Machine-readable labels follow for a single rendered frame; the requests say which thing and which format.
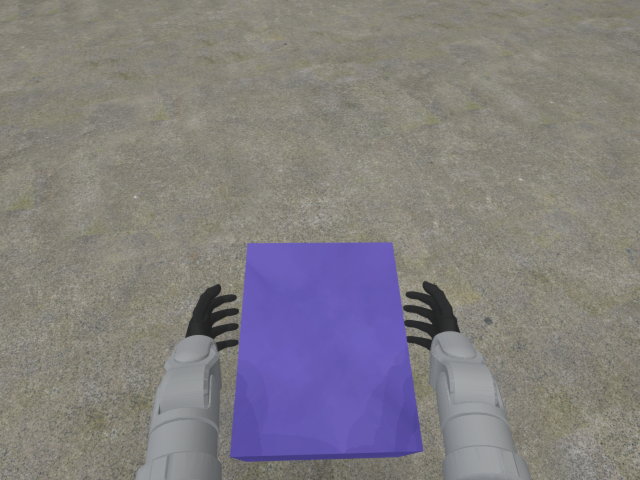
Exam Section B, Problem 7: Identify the right robot forearm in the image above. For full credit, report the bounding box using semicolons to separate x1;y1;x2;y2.
429;331;532;480

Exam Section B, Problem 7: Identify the right robot hand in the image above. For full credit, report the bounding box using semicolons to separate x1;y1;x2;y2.
403;281;460;351

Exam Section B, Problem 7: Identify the left robot hand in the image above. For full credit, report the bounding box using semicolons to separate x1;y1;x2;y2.
185;284;239;351

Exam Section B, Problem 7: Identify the left robot forearm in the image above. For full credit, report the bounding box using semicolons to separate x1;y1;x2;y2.
135;335;222;480

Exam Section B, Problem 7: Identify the carton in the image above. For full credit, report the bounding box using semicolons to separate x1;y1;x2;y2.
230;242;423;462

